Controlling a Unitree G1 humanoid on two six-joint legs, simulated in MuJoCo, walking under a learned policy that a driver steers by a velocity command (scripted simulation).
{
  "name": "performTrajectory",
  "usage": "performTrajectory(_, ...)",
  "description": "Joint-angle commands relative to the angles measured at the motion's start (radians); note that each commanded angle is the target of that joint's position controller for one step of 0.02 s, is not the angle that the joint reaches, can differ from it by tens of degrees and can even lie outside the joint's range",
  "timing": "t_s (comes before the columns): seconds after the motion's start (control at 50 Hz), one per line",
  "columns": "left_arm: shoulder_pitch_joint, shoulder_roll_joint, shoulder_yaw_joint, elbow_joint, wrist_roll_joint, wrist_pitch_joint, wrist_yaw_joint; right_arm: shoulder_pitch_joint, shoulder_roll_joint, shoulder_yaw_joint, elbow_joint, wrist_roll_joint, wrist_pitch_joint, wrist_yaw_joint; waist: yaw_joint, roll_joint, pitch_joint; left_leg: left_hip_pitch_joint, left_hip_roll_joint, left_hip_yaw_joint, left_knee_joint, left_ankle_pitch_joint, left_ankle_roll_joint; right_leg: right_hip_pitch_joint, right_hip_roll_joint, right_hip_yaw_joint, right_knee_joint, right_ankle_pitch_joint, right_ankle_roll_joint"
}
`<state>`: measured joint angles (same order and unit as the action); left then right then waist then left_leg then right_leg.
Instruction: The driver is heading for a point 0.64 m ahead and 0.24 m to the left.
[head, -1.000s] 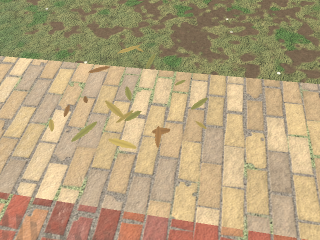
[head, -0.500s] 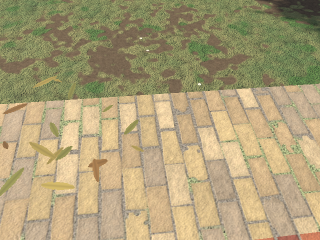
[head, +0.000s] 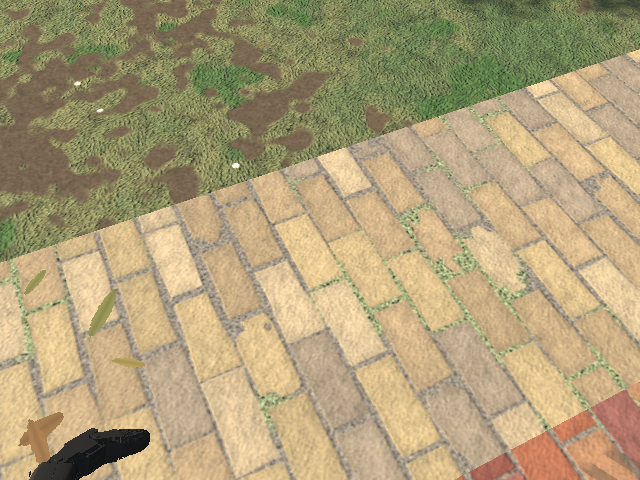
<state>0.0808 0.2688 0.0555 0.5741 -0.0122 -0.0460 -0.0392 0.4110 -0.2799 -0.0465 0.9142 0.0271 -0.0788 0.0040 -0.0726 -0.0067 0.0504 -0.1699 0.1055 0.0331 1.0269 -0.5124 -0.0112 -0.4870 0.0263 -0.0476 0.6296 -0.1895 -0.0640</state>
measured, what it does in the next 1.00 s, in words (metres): walks ahead, turning left: left foot, then right foot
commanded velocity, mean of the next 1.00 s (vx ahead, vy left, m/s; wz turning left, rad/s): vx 0.47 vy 0.00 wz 0.36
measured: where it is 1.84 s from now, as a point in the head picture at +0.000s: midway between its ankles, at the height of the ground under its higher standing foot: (243, 379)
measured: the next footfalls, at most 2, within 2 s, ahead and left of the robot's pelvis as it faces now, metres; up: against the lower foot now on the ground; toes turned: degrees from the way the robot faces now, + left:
left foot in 0.46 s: +0.43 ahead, +0.16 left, +0.00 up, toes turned +13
right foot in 0.94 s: +0.75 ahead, +0.05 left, +0.00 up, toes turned +28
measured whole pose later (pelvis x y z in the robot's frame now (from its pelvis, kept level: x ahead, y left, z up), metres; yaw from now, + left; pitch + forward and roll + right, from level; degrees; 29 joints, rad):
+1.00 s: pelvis +0.56 +0.09 +0.00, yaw +27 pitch +3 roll -1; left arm 0.06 0.27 0.04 0.67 0.03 -0.12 -0.02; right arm 0.32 -0.31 -0.07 0.71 0.01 -0.02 -0.02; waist -0.06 0.02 0.02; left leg -0.24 -0.11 -0.21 0.88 -0.57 0.01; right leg -0.48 0.03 0.01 0.52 -0.09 -0.02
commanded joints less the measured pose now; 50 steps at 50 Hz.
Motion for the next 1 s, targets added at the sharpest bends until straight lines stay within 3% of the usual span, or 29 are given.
performTrajectory(0.02, 0.269, 0.156, 0.050, 0.031, 0.002, -0.017, 0.009, -0.138, -0.142, -0.024, -0.151, 0.016, -0.058, 0.000, 0.157, -0.063, -0.211, -0.598, 0.025, -0.092, 0.289, 0.114, 0.040, 0.639, -0.322, 0.476, -0.303, 0.139, -0.216)
performTrajectory(0.04, 0.209, 0.124, 0.040, 0.030, 0.006, -0.021, 0.007, -0.134, -0.136, -0.028, -0.141, -0.002, -0.051, -0.003, 0.116, -0.047, -0.153, -0.553, 0.050, -0.090, 0.234, 0.168, 0.034, 0.512, -0.287, 0.380, -0.330, 0.201, -0.200)
performTrajectory(0.06, 0.171, 0.098, 0.033, 0.027, 0.015, -0.028, 0.006, -0.094, -0.127, -0.030, -0.128, -0.003, -0.035, 0.000, 0.076, -0.065, -0.133, -0.486, 0.071, -0.102, 0.210, 0.211, 0.032, 0.425, -0.262, 0.317, -0.371, 0.218, -0.192)
performTrajectory(0.12, 0.137, 0.097, 0.037, 0.060, 0.014, -0.059, 0.008, -0.058, -0.078, -0.024, -0.115, 0.001, 0.009, 0.002, 0.029, -0.060, -0.078, -0.458, 0.074, -0.101, 0.153, 0.276, 0.008, 0.309, -0.257, 0.210, -0.471, 0.242, -0.197)
performTrajectory(0.2, 0.168, 0.107, 0.042, 0.108, 0.028, -0.072, 0.023, -0.166, -0.068, -0.024, -0.153, -0.004, 0.015, 0.000, 0.057, -0.042, -0.007, -0.541, 0.041, -0.142, -0.037, 0.486, -0.007, 0.310, -0.231, 0.065, -0.506, 0.274, -0.159)
performTrajectory(0.26, 0.175, 0.127, 0.045, 0.126, 0.022, -0.072, 0.032, -0.267, -0.051, -0.014, -0.183, -0.007, 0.004, 0.020, 0.094, -0.033, 0.021, -0.501, 0.007, -0.088, -0.248, 0.647, 0.009, 0.328, -0.221, -0.018, -0.524, 0.261, -0.124)
performTrajectory(0.34, 0.236, 0.151, 0.055, 0.169, 0.005, -0.055, 0.041, -0.373, -0.041, -0.004, -0.245, -0.006, 0.001, 0.047, 0.139, -0.017, 0.054, -0.560, -0.008, -0.056, -0.379, 0.613, 0.046, 0.496, -0.278, -0.052, -0.485, 0.308, -0.108)
performTrajectory(0.38, 0.239, 0.167, 0.062, 0.178, -0.002, -0.036, 0.048, -0.392, -0.052, -0.008, -0.277, -0.008, 0.001, 0.061, 0.133, -0.027, 0.045, -0.571, -0.028, -0.024, -0.406, 0.512, 0.073, 0.579, -0.301, -0.068, -0.421, 0.437, -0.090)
performTrajectory(0.42, 0.219, 0.200, 0.070, 0.172, -0.002, -0.017, 0.059, -0.346, -0.085, -0.024, -0.293, -0.008, 0.008, 0.066, 0.094, -0.070, -0.022, -0.459, -0.093, 0.045, -0.402, 0.393, 0.109, 0.617, -0.297, -0.100, -0.281, 0.783, -0.061)
performTrajectory(0.44, 0.212, 0.212, 0.071, 0.169, 0.000, -0.007, 0.065, -0.256, -0.119, -0.043, -0.282, -0.008, 0.013, 0.064, 0.043, -0.086, -0.085, -0.334, -0.138, 0.073, -0.401, 0.350, 0.133, 0.610, -0.282, -0.117, -0.140, 0.926, -0.044)
performTrajectory(0.46, 0.200, 0.205, 0.065, 0.164, -0.003, -0.002, 0.071, -0.101, -0.170, -0.072, -0.250, -0.005, 0.015, 0.053, -0.044, -0.069, -0.168, -0.099, -0.180, 0.072, -0.456, 0.398, 0.171, 0.520, -0.242, -0.146, 0.080, 0.920, -0.011)
performTrajectory(0.48, 0.232, 0.156, 0.043, 0.142, 0.017, -0.012, 0.076, 0.040, -0.267, -0.102, -0.232, -0.005, 0.025, 0.032, -0.086, 0.069, -0.283, 0.215, -0.021, -0.187, -0.464, 0.459, 0.240, 0.271, -0.188, -0.152, 0.408, 0.567, 0.034)
performTrajectory(0.5, 0.321, 0.036, 0.002, 0.102, 0.027, -0.042, 0.056, 0.000, -0.320, -0.107, -0.253, 0.004, 0.017, 0.032, 0.025, 0.304, -0.407, 0.541, 0.215, -0.787, -0.610, 0.277, 0.456, -0.156, 0.054, -0.014, 0.790, -0.352, 0.101)
performTrajectory(0.52, 0.227, 0.132, 0.018, 0.097, 0.000, -0.082, 0.035, 0.029, -0.237, -0.083, -0.267, -0.005, 0.013, 0.036, -0.053, 0.166, -0.471, 0.584, 0.217, -0.857, -0.704, 0.188, 0.419, -0.262, 0.009, 0.188, 0.837, -0.358, 0.069)
performTrajectory(0.54, 0.142, 0.151, 0.020, 0.066, -0.032, -0.097, 0.026, 0.004, -0.190, -0.071, -0.264, -0.013, 0.009, 0.033, -0.054, 0.111, -0.332, 0.486, 0.188, -0.707, -0.709, 0.214, 0.371, -0.311, -0.032, 0.175, 0.802, -0.294, 0.048)
performTrajectory(0.56, 0.112, 0.133, 0.013, 0.055, -0.019, -0.104, 0.031, -0.062, -0.176, -0.065, -0.272, -0.011, 0.005, 0.032, -0.004, -0.006, -0.208, 0.310, 0.149, -0.590, -0.716, 0.324, 0.340, -0.295, -0.078, 0.159, 0.696, -0.223, 0.042)
performTrajectory(0.58, 0.098, 0.144, 0.021, 0.057, 0.008, -0.100, 0.040, -0.122, -0.142, -0.056, -0.285, -0.013, 0.004, 0.029, 0.031, -0.021, -0.162, 0.187, 0.117, -0.512, -0.727, 0.428, 0.323, -0.236, -0.111, 0.152, 0.603, -0.187, 0.046)
performTrajectory(0.6, 0.116, 0.147, 0.026, 0.058, 0.016, -0.088, 0.041, -0.156, -0.133, -0.050, -0.303, -0.024, 0.005, 0.025, 0.063, 0.008, -0.134, 0.091, 0.093, -0.472, -0.748, 0.505, 0.323, -0.171, -0.126, 0.153, 0.572, -0.166, 0.054)
performTrajectory(0.64, 0.149, 0.133, 0.025, 0.065, 0.025, -0.065, 0.043, -0.176, -0.137, -0.052, -0.309, -0.023, 0.004, 0.017, 0.091, 0.029, -0.111, -0.001, 0.067, -0.416, -0.780, 0.585, 0.331, -0.132, -0.132, 0.135, 0.495, -0.146, 0.082)
performTrajectory(0.7, 0.087, 0.098, 0.011, 0.050, 0.032, -0.048, 0.050, -0.152, -0.168, -0.060, -0.294, -0.016, 0.005, -0.001, 0.079, 0.035, -0.076, -0.088, 0.025, -0.325, -0.794, 0.631, 0.313, -0.128, -0.117, 0.105, 0.323, -0.019, 0.129)
performTrajectory(0.76, -0.026, 0.073, -0.001, 0.031, 0.027, -0.054, 0.044, -0.122, -0.172, -0.062, -0.281, -0.006, 0.017, -0.013, 0.031, 0.073, -0.065, -0.114, -0.032, -0.279, -0.771, 0.532, 0.256, -0.068, -0.073, 0.096, 0.082, 0.194, 0.141)
performTrajectory(0.82, -0.108, 0.085, 0.001, 0.013, 0.011, -0.066, 0.030, -0.073, -0.179, -0.065, -0.264, -0.002, 0.028, -0.016, -0.006, 0.095, -0.064, -0.086, -0.018, -0.331, -0.735, 0.451, 0.236, -0.016, -0.031, 0.099, -0.048, 0.259, 0.138)
performTrajectory(0.88, -0.097, 0.119, 0.018, 0.016, 0.021, -0.081, 0.017, -0.050, -0.158, -0.060, -0.247, -0.007, 0.045, -0.025, 0.002, 0.122, -0.076, 0.031, 0.007, -0.382, -0.608, 0.581, 0.199, 0.000, -0.010, 0.103, -0.135, 0.220, 0.100)
performTrajectory(0.92, -0.018, 0.124, 0.028, 0.037, 0.031, -0.093, 0.015, -0.084, -0.139, -0.055, -0.255, -0.010, 0.053, -0.030, 0.053, 0.140, -0.108, 0.062, -0.014, -0.387, -0.498, 0.699, 0.156, 0.108, -0.003, 0.079, -0.209, 0.263, 0.054)
performTrajectory(0.94, 0.046, 0.147, 0.035, 0.045, 0.047, -0.100, 0.020, -0.099, -0.108, -0.045, -0.270, -0.015, 0.049, -0.030, 0.087, 0.129, -0.168, 0.031, -0.064, -0.357, -0.388, 0.726, 0.114, 0.254, -0.058, 0.104, -0.219, 0.414, 0.015)
performTrajectory(0.96, 0.157, 0.214, 0.047, 0.048, 0.070, -0.103, 0.025, -0.079, -0.062, -0.026, -0.301, -0.036, 0.042, -0.031, 0.113, -0.012, -0.310, -0.125, -0.135, -0.295, -0.130, 0.458, 0.060, 0.535, -0.251, 0.274, -0.133, 0.782, -0.072)
performTrajectory(0.98, 0.221, 0.227, 0.054, 0.086, 0.061, -0.081, 0.020, 0.098, -0.047, -0.016, -0.275, -0.022, 0.036, -0.026, 0.070, -0.300, -0.447, -0.372, -0.245, -0.230, 0.159, -0.194, -0.007, 0.787, -0.464, 0.600, -0.132, 0.875, -0.266)
performTrajectory(1.0, 0.223, 0.178, 0.045, 0.082, 0.019, -0.064, 0.016, 0.117, -0.140, -0.032, -0.246, -0.011, 0.042, -0.024, 0.084, -0.200, -0.432, -0.444, -0.185, -0.262, 0.266, -0.177, -0.026, 0.743, -0.462, 0.667, -0.175, 0.597, -0.262)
